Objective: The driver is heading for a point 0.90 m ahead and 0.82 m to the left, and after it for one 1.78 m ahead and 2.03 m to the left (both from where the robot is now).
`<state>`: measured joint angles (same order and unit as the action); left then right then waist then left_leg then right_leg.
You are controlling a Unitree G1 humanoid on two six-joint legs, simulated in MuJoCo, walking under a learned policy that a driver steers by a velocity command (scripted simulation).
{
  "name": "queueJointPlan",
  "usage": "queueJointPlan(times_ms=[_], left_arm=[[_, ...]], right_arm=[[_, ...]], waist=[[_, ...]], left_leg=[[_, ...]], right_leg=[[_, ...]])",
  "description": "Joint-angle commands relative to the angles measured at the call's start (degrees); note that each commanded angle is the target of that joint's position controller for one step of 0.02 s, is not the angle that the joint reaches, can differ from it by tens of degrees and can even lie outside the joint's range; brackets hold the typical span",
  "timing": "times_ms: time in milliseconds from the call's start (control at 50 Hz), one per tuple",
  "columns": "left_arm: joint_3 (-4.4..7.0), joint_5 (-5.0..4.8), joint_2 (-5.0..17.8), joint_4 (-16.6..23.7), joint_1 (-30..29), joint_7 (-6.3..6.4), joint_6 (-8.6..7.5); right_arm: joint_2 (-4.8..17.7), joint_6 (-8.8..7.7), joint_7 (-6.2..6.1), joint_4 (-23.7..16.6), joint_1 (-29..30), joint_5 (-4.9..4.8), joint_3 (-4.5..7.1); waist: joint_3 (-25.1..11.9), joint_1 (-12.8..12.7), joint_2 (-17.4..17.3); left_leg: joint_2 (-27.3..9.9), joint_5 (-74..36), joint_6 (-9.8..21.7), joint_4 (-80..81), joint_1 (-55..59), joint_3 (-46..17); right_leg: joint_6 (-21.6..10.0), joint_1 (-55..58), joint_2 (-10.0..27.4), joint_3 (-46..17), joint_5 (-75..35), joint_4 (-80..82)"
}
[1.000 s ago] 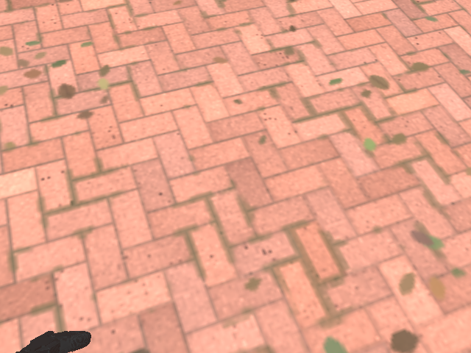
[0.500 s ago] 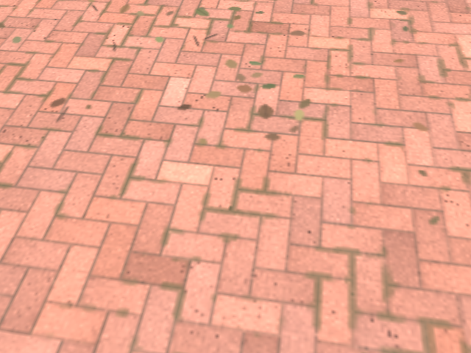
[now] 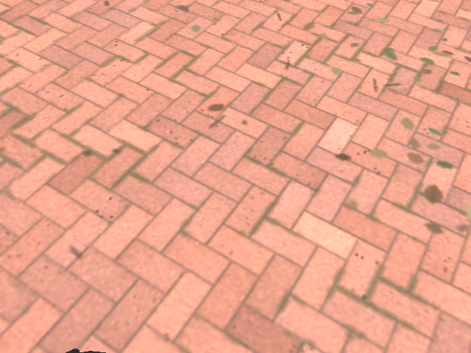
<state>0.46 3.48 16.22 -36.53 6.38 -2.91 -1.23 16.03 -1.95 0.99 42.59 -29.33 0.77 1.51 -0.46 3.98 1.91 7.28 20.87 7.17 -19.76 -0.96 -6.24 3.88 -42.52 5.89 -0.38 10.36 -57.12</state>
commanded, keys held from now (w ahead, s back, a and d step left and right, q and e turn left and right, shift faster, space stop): w+q+shift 1.00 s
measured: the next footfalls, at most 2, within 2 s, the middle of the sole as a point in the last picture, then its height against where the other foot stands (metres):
right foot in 0.16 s outside the picture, level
left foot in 0.64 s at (140, 286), level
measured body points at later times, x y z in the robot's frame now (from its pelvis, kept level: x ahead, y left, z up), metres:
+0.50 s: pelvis +0.44 +0.04 -0.01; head +0.45 +0.06 +0.44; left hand +0.24 +0.26 -0.13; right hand +0.79 -0.04 -0.05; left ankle +0.56 +0.21 -0.66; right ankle +0.34 -0.11 -0.73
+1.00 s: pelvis +0.84 +0.32 -0.01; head +0.86 +0.35 +0.44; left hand +0.83 +0.67 -0.05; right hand +1.06 +0.11 -0.13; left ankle +0.67 +0.21 -0.73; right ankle +1.09 +0.38 -0.71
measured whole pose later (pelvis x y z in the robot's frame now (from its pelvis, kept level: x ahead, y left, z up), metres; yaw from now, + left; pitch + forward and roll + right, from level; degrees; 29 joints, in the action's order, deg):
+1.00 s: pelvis +0.84 +0.32 -0.01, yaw +58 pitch +2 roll +0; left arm -1.3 1.8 15.9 -32.0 -1.9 -1.0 -3.2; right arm 20.1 -3.7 0.8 48.6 -26.8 0.2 4.8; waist 2.3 8.2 -0.7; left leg 9.8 24.7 9.3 -20.1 5.9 -17.1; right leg 2.2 -35.8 4.7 -4.4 1.5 -32.9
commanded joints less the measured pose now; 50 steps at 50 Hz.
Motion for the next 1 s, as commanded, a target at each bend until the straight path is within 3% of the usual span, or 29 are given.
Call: queueJointPlan(times_ms=[20,60,100,120,140,160,180,200,220,260,340,400,480,500,560,600,620,640,660,680,700,720,760,780,840,880,940,980,1000], left_arm=[[0.92,-1.2,4.88,6.36,-11.38,-0.17,-0.81],[0.63,-1.85,4.75,7.86,-14.39,-0.12,-1.07],[1.08,-2.2,6.2,6.98,-10.24,0.65,-1.25],[1.99,-2.26,8.25,5.07,-3.66,1.46,-1.33],[3.48,-2.75,11.39,2.26,7.93,2.75,-1.43],[4.92,-2.77,13.58,-0.94,21.8,4.36,-1.29],[5.95,-0.6,17.12,-2.73,32.04,5.69,-1.86],[6.02,0.98,19.83,-0.56,22.31,4.99,-2.13],[5.49,0.09,13.42,1.39,12.21,4.54,-1.87],[4.06,-0.24,7.08,-0.15,9.64,4.16,-1.86],[2.93,-1.96,4.17,-6.47,14.25,3.04,-4.49],[2.76,-2.14,4.03,-7.91,13.4,2.44,-5.74],[3.07,-1.71,5.41,-10.44,16.47,2.9,-6.22],[3.23,-1.65,7.65,-10.61,18.22,3.03,-6.41],[4.01,-2.09,11.49,-10.82,19.87,4.22,-4.72],[4.79,-1.67,14.48,-9.34,15.69,4.8,-2.43],[4.83,-1.26,14.23,-8.16,13.25,4.26,-1.75],[4.48,-1.13,10.45,-7.57,11.33,3.17,-1.77],[3.24,-1.88,6.96,-0.16,15.41,2.99,-3.11],[2.8,-1.92,8.78,1.68,10.2,3.2,-4.74],[2.34,-2.04,8.45,1.65,8.42,3.22,-5.59],[2.05,-1.52,7.86,1.62,6.9,3.33,-5.5],[1.6,0.74,7.1,0.28,8.81,3.38,-3.27],[1.52,1.09,6.67,0.28,8.62,3.16,-2.16],[0.31,0.2,4.01,4.94,-2.07,2.2,-1.45],[-0.42,-1.1,2.74,6.76,-6.94,1.66,-1.75],[-0.06,-2.03,4.52,7.46,-8.84,1.66,-2.09],[0.88,-1.93,7.06,6.45,-5.0,2.3,-2.35],[2.1,-2.02,9.82,4.57,1.83,3.01,-2.56]], right_arm=[[12.46,-2.06,-0.54,-2.59,3.62,-0.51,4.02],[13.01,-2.42,-0.91,-0.96,2.61,-1.14,4.28],[14.26,-2.59,-1.22,-0.52,5.67,-1.43,4.6],[15.84,-2.69,-1.2,-0.29,6.7,-1.38,5.0],[17.56,-2.7,-0.89,-0.12,8.37,-0.57,5.43],[16.69,-3.08,-0.59,-0.31,11.55,0.23,5.28],[6.27,-3.8,-0.67,-1.62,11.5,1.09,2.77],[2.14,-3.44,-0.19,-5.24,4.57,-2.58,1.02],[7.18,-2.33,-0.54,-2.89,7.92,-0.53,1.35],[9.22,-0.77,0.9,-1.89,12.22,1.14,1.98],[3.97,2.08,3.43,-5.54,19.29,1.71,0.4],[3.57,2.42,4.21,-8.48,25.14,1.26,-0.23],[4.04,2.27,5.44,-9.78,33.07,0.57,-0.81],[2.7,1.96,5.76,-11.23,35.08,0.81,-1.37],[5.26,1.42,4.54,-8.66,31.14,0.83,-0.51],[9.72,1.06,3.14,-3.09,12.16,0.49,1.83],[12.12,0.91,1.71,1.14,-0.02,0.26,3.75],[15.04,1.85,0.02,1.46,2.64,-1.66,5.96],[22.13,3.03,0.36,-1.82,8.93,1.28,6.79],[20.24,3.16,-0.1,-2.83,5.66,1.26,6.99],[17.04,2.46,-0.58,-0.93,6.57,0.82,6.52],[14.57,1.38,-0.9,0.32,7.89,0.64,5.86],[11.94,-0.75,-1.69,0.02,11.62,0.49,4.55],[10.81,-1.51,-1.54,0.15,11.67,0.05,4.01],[11.28,-2.84,-0.91,0.4,10.85,0.06,4.2],[11.59,-3.04,-0.4,0.77,9.5,-0.09,4.68],[12.94,-2.91,-0.06,1.77,6.85,-0.86,5.35],[14.15,-2.58,-0.51,2.02,6.74,-0.75,5.72],[15.95,-2.49,-0.47,2.1,7.35,-0.33,6.06]], waist=[[6.86,-0.81,-3.86],[5.88,0.15,-5.29],[3.45,-2.71,-5.66],[-0.98,-5.48,-5.92],[-7.5,-11.3,-5.61],[-12.79,-18.75,-5.21],[-18.99,-19.46,8.29],[-22.66,-9.36,26.13],[-12.44,-7.97,14.32],[-3.62,-6.72,1.42],[4.76,-4.51,1.89],[6.8,-2.87,1.2],[9.28,-4.42,-2.13],[10.95,-3.88,-0.64],[5.16,-0.52,2.35],[-4.49,9.3,4.99],[-9.16,13.23,3.17],[-5.95,9.52,-8.47],[-11.61,0.63,-15.67],[-15.51,4.11,-3.86],[-5.86,1.53,1.27],[0.07,-1.65,4.25],[2.87,-6.25,4.91],[3.42,-7.03,4.39],[7.02,-4.97,1.55],[6.66,-2.52,-0.94],[4.03,-0.15,-3.32],[1.0,-1.89,-3.92],[-3.8,-5.43,-3.39]], left_leg=[[-10.47,-22.78,8.42,10.49,-6.25,-13.34],[-12.66,-31.32,7.55,11.08,-4.85,-15.42],[-12.76,-42.93,4.97,7.87,-4.32,-14.75],[-11.93,-54.8,3.19,1.5,-4.13,-14.27],[-10.91,-60.39,1.74,-11.46,-7.03,-13.66],[-7.84,-55.23,0.73,-27.24,-15.14,-12.38],[-2.23,-12.83,0.89,-50.93,-25.41,-9.02],[2.02,7.82,0.19,-61.62,-37.69,-5.56],[-3.31,0.06,0.73,-63.22,-40.65,-3.42],[-8.58,-5.71,-0.01,-58.65,-38.14,-0.27],[-13.69,-7.51,-1.42,-54.91,-41.29,0.72],[-13.44,-16.37,-1.78,-49.95,-43.2,3.23],[-9.3,-23.39,0.43,-33.73,-38.13,13.15],[-9.67,-23.16,1.54,-28.71,-36.77,14.51],[-3.2,-19.15,3.95,-23.82,-27.52,19.05],[-0.24,-13.08,6.58,-23.08,-7.25,16.17],[-0.14,-10.28,8.19,-18.5,8.64,11.51],[-4.87,-5.62,9.23,-15.43,16.14,1.63],[-18.86,-8.26,20.82,-8.29,28.46,-30.57],[-21.52,0.65,22.3,1.22,27.98,-40.23],[-20.97,2.0,19.51,5.92,17.7,-38.44],[-18.41,-3.06,17.32,6.7,7.7,-33.49],[-13.25,-12.05,15.35,6.19,-5.05,-24.4],[-11.56,-12.75,15.05,6.77,-9.85,-22.28],[-7.47,-13.52,13.33,10.23,-20.64,-18.27],[-5.38,-19.09,10.44,10.05,-21.81,-16.4],[-7.07,-29.67,7.62,7.27,-15.26,-17.67],[-7.34,-40.76,5.0,-0.09,-9.77,-18.54],[-6.79,-48.23,3.45,-9.3,-8.13,-17.79]], right_leg=[[-0.01,1.2,-3.58,2.35,-7.15,12.42],[-1.53,6.89,-4.5,2.05,-11.67,18.41],[-3.25,18.13,-6.24,1.4,-11.32,23.67],[-3.94,28.15,-8.43,1.74,-7.49,23.23],[-4.53,41.83,-8.95,2.28,-1.99,20.77],[-4.83,56.84,-5.29,1.08,3.05,19.89],[-5.38,67.75,9.52,-16.39,29.26,23.61],[-8.24,67.32,21.25,-51.97,44.54,43.61],[-9.97,56.41,18.44,-49.6,49.34,45.82],[-10.95,43.51,14.8,-30.46,31.59,43.6],[-8.96,35.05,12.44,-10.27,11.64,47.71],[-6.87,33.47,9.29,3.94,-1.92,49.9],[-4.57,36.07,3.37,16.7,-20.41,52.75],[-4.04,37.02,5.85,17.73,-32.27,50.79],[-3.43,46.89,7.3,18.63,-67.77,40.19],[-5.1,44.01,9.83,16.64,-76.64,16.48],[-5.71,34.49,8.99,15.34,-63.32,-1.91],[-4.14,18.25,-2.42,14.24,-3.35,-23.9],[-0.97,-3.9,-8.07,6.86,17.88,-41.5],[-1.66,-8.01,-5.87,-3.21,13.97,-39.83],[-2.28,-7.85,-2.82,-4.32,11.49,-32.06],[-2.13,-4.17,-0.62,-4.3,11.15,-25.13],[-0.68,3.72,1.45,-4.55,13.14,-18.25],[0.23,5.89,2.31,-4.08,14.41,-14.53],[1.56,10.03,2.54,-1.09,4.71,1.42],[0.74,15.46,0.6,-0.23,-8.92,12.35],[-1.24,21.4,-2.5,0.07,-15.37,21.09],[-2.25,27.95,-5.12,-0.47,-10.85,25.3],[-2.95,35.55,-6.79,-0.35,-4.81,24.84]])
